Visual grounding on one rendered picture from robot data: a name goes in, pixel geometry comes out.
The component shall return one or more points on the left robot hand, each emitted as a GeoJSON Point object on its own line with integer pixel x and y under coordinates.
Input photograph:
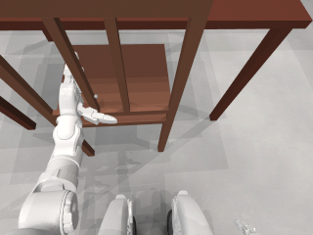
{"type": "Point", "coordinates": [69, 98]}

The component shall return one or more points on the robot left upper arm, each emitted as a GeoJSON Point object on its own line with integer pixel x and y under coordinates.
{"type": "Point", "coordinates": [49, 213]}

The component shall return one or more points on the robot left forearm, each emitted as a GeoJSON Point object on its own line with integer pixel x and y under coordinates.
{"type": "Point", "coordinates": [64, 165]}

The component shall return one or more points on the table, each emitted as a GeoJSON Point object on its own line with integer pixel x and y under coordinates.
{"type": "Point", "coordinates": [279, 16]}

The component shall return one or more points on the robot left thigh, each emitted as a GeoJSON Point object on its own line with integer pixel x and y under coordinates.
{"type": "Point", "coordinates": [118, 215]}

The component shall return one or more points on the chair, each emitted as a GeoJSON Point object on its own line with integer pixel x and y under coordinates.
{"type": "Point", "coordinates": [131, 80]}

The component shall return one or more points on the robot thigh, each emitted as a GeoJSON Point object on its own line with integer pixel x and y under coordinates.
{"type": "Point", "coordinates": [118, 215]}
{"type": "Point", "coordinates": [192, 219]}

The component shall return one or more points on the right robot hand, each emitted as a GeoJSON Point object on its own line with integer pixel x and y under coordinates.
{"type": "Point", "coordinates": [246, 228]}

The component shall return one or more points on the robot right thigh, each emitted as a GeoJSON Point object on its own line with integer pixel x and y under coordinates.
{"type": "Point", "coordinates": [192, 219]}

